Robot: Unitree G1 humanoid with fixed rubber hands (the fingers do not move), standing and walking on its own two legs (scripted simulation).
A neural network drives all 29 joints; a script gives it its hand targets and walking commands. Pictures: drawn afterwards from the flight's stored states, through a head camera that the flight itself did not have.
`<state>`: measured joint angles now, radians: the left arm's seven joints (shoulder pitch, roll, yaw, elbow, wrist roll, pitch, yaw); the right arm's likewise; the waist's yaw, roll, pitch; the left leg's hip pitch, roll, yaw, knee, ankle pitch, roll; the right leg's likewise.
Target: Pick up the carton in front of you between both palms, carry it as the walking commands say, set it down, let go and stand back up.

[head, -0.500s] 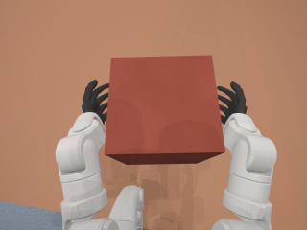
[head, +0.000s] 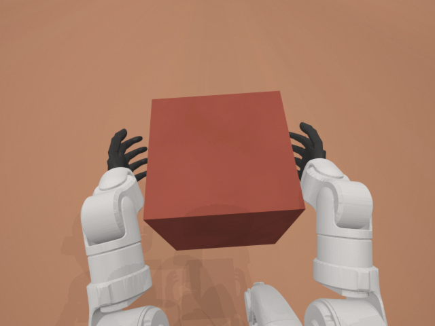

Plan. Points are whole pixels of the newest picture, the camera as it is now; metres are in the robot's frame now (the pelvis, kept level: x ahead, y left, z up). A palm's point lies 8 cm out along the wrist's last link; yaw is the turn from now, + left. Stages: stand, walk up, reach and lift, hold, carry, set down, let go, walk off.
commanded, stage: carry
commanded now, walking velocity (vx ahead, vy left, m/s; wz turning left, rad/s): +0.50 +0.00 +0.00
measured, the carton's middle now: (221, 181) +0.37 -0.03 +0.06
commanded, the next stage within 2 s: none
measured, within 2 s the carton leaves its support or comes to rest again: neither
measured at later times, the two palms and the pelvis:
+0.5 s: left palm (102, 58) +0.71 +0.21 +0.14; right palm (227, 51) +0.72 -0.09 +0.13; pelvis +0.38 +0.04 +0.01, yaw +3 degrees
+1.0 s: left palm (109, 35) +0.94 +0.24 +0.09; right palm (206, 31) +0.96 -0.06 +0.08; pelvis +0.73 +0.07 +0.01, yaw +4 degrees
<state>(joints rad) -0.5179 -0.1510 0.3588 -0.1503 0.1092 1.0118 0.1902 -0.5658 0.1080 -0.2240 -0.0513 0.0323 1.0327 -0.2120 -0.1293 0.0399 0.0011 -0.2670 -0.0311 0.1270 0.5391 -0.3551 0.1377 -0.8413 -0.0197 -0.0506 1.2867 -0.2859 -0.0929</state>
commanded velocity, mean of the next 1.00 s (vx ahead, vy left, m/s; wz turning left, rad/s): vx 0.32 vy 0.00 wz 0.00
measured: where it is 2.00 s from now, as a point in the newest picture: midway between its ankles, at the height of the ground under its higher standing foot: (183, 199)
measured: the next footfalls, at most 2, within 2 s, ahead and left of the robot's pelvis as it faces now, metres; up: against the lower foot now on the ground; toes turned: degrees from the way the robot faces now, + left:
right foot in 0.20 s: +0.33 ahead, -0.07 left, +0.00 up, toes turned -6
left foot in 0.56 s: +0.59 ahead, +0.20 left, +0.00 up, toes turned +10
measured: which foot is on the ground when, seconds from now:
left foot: down 0.00-0.20, up 0.22-0.54, down 0.56-0.90, up 0.92-1.00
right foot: up 0.00-0.18, down 0.20-0.58, up 0.60-0.84, down 0.86-1.00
